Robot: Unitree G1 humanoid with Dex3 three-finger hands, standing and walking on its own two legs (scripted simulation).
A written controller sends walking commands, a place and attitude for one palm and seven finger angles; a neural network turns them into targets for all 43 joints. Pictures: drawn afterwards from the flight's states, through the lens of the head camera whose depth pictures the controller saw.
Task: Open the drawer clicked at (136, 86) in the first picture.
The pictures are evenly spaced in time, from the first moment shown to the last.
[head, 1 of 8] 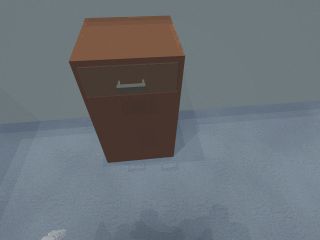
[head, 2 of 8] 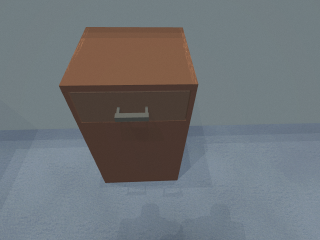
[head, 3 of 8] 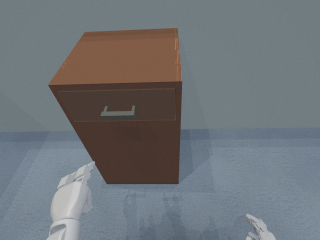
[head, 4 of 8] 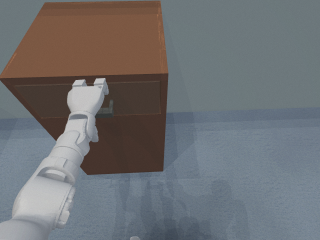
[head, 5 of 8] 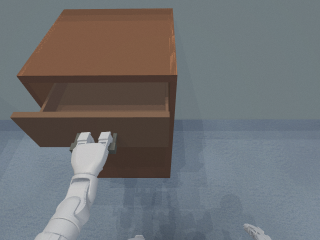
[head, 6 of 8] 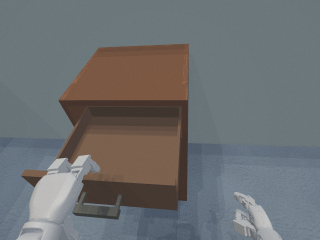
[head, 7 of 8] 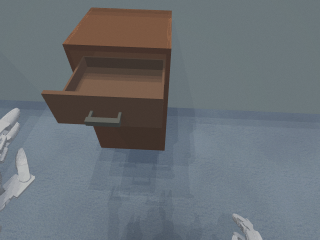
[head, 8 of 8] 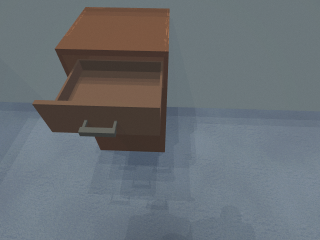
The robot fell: no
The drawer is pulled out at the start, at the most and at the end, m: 0.00 0.30 0.29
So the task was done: yes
